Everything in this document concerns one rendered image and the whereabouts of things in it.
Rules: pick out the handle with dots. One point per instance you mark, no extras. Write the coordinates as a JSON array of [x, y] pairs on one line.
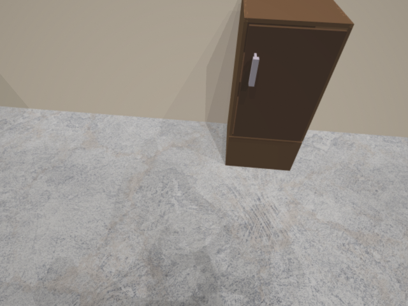
[[254, 68]]

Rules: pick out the cupboard door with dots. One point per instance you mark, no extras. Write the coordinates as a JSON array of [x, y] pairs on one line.
[[294, 64]]

